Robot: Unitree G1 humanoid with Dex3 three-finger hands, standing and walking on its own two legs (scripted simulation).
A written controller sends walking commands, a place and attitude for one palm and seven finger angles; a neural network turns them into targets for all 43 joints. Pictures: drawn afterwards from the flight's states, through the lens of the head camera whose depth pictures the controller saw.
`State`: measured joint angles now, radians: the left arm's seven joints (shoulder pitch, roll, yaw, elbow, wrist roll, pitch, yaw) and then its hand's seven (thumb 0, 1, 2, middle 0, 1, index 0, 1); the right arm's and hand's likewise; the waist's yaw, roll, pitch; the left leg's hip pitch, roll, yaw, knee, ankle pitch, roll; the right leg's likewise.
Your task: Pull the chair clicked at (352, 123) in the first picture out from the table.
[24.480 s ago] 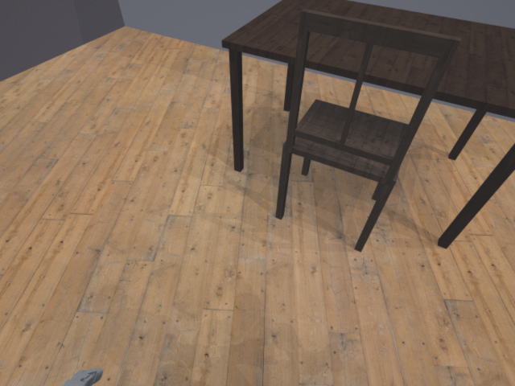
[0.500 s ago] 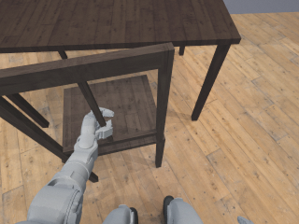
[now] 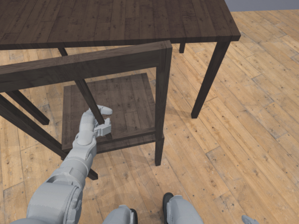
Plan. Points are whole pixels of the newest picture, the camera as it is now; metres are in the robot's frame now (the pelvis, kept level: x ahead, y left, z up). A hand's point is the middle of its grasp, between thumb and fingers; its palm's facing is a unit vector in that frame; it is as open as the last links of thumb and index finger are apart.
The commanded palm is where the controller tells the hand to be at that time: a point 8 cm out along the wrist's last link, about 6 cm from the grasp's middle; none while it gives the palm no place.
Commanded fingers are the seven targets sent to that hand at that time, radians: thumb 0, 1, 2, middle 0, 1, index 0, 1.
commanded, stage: step backward, pulling the chair out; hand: left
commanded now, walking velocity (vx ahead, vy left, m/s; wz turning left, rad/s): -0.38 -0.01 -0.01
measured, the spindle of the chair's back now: (98, 115) +0.42 +0.15 -0.02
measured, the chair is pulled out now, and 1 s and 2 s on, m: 0.17 0.21 0.24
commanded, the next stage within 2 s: none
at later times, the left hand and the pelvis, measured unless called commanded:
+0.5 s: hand (106, 131) +0.38 +0.12 -0.05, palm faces +0.04 -0.98 -0.21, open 5.1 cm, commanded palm +0.38 +0.17 -0.04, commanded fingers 0.00 0.90 0.90 -0.50 -1.45 -0.50 -1.45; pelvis -0.01 +0.00 +0.00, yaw +0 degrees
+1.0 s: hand (104, 136) +0.36 +0.13 -0.05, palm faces +0.04 -0.98 -0.21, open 5.1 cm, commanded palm +0.37 +0.18 -0.04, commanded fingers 0.00 0.90 0.90 -0.50 -1.45 -0.50 -1.45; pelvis -0.02 +0.00 +0.00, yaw +1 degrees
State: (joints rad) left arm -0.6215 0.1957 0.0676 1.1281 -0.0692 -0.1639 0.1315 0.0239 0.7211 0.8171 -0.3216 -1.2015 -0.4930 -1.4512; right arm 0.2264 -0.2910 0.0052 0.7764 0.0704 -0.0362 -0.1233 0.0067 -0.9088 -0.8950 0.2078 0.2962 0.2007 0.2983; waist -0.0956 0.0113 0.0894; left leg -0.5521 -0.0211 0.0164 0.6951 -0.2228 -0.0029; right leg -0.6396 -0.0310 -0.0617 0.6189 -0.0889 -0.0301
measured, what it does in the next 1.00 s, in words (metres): steps on the spot: left foot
